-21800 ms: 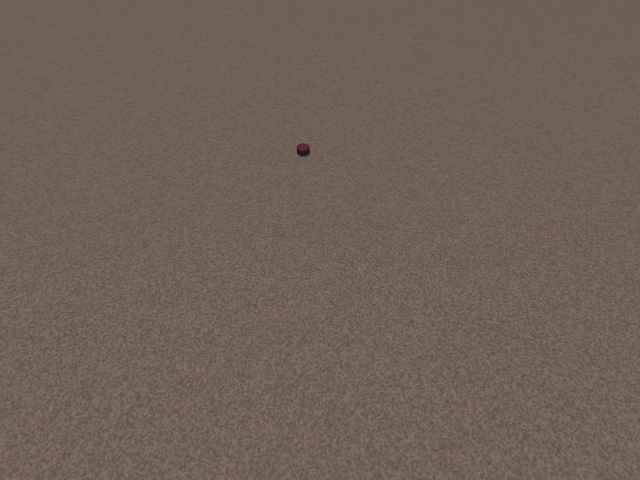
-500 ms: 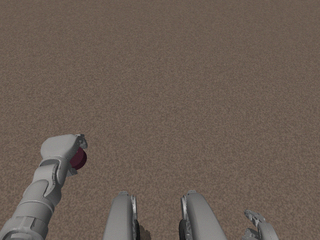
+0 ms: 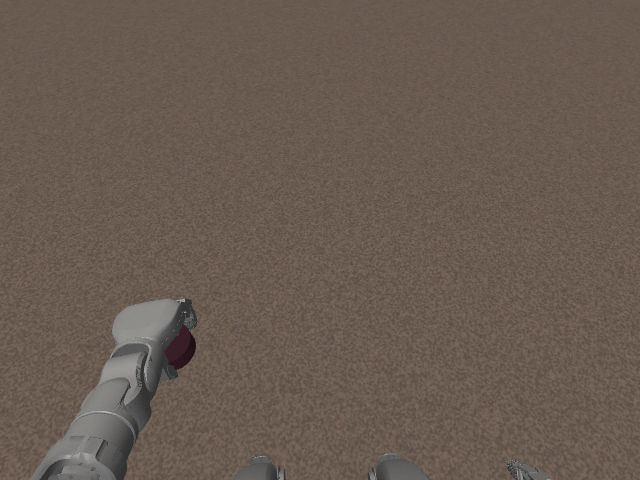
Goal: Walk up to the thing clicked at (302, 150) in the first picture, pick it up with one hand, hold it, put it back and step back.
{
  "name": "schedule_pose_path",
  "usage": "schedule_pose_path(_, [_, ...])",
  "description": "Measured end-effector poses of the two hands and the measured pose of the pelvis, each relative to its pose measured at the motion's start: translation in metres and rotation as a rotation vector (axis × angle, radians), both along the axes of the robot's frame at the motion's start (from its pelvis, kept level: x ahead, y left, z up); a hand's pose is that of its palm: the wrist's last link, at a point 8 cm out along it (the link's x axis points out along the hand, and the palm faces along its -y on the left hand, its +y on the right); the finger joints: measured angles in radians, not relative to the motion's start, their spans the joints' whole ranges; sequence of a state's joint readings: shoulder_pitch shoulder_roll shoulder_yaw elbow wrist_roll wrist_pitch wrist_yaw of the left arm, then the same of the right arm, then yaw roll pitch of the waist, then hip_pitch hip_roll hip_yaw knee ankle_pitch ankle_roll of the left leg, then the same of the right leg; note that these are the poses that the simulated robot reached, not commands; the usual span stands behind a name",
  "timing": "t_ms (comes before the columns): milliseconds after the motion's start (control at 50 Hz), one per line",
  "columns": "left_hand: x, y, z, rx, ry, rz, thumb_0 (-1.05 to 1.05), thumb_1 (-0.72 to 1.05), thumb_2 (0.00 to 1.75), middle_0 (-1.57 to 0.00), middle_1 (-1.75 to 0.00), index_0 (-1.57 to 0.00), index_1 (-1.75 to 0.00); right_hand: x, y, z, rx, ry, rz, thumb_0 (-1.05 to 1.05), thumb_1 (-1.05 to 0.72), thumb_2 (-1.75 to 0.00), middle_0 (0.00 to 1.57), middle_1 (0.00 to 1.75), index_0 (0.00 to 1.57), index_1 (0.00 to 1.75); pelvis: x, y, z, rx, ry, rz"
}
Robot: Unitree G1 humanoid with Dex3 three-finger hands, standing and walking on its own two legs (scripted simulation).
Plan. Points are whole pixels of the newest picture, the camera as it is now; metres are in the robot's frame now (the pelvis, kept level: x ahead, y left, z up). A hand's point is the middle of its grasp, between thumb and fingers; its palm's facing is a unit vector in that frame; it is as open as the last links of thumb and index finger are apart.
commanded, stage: lift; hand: left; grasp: from above
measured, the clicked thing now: (170, 346) +0.34 +0.23 -0.11
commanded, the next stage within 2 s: hold in 0.08 s
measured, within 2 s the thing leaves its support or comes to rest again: neither
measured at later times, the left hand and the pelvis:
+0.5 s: hand (155, 326) +0.34 +0.22 -0.03, palm faces -0.43 -0.07 -0.90, open 9.1 cm; pelvis +0.03 +0.00 +0.04, yaw +0 degrees
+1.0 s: hand (152, 324) +0.33 +0.22 +0.00, palm faces -0.44 -0.06 -0.90, open 9.2 cm; pelvis +0.03 +0.00 +0.05, yaw -1 degrees
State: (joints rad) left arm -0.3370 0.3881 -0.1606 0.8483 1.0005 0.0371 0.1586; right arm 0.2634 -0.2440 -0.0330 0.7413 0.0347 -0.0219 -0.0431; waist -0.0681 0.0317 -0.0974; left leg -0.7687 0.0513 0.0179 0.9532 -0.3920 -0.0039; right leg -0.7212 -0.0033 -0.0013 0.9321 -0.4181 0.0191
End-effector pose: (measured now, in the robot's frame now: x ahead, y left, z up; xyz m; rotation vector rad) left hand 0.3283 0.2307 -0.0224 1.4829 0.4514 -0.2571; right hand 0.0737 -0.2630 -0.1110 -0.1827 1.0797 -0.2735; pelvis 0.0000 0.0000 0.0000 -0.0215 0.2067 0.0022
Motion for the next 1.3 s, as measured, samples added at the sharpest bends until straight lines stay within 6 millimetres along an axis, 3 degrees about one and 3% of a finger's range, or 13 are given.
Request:
schedule_pose_path(220, [0.007, -0.004, 0.026, -0.004, -0.001, -0.006, -0.01, 0.12, 0.56, -0.68, -0.69, -0.68, -0.64, 0.013, -0.001, 0.021, 0.011, -0.006, -0.002, 0.01, -0.91, -0.9, 0.2, 0.3, 0.2, 0.3, 0.014, -0.001, 0.022, 0.008, -0.045, -0.002])
schedule_pose_path(520, [0.016, -0.005, 0.054, 0.002, -0.004, -0.027, -0.01, 0.12, 0.57, -0.66, -0.7, -0.66, -0.65, 0.04, -0.002, 0.037, 0.024, -0.052, 0.0, 0.01, -0.91, -0.9, 0.2, 0.3, 0.2, 0.3, 0.026, 0.0, 0.037, 0.017, -0.089, -0.01])
schedule_pose_path(1300, [-0.005, -0.015, 0.088, -0.005, -0.003, -0.066, 0.0, 0.12, 0.6, -0.64, -0.72, -0.65, -0.67, 0.062, 0.001, 0.056, 0.052, -0.12, 0.025, 0.01, -0.91, -0.9, 0.2, 0.3, 0.2, 0.3, 0.02, -0.004, 0.052, 0.025, -0.175, -0.018])
